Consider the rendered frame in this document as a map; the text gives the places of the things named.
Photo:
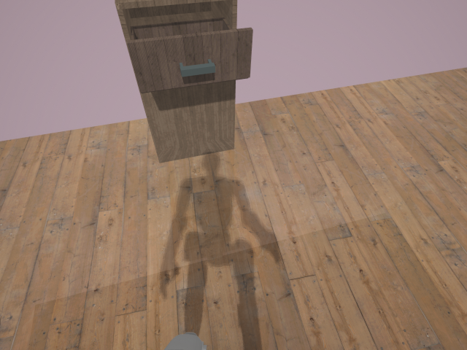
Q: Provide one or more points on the handle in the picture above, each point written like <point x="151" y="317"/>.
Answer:
<point x="205" y="68"/>

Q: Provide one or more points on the drawer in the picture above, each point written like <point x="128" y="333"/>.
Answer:
<point x="157" y="50"/>

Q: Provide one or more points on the cabinet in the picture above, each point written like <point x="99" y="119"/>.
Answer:
<point x="188" y="121"/>

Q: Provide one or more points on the robot left thigh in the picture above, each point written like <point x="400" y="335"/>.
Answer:
<point x="186" y="342"/>

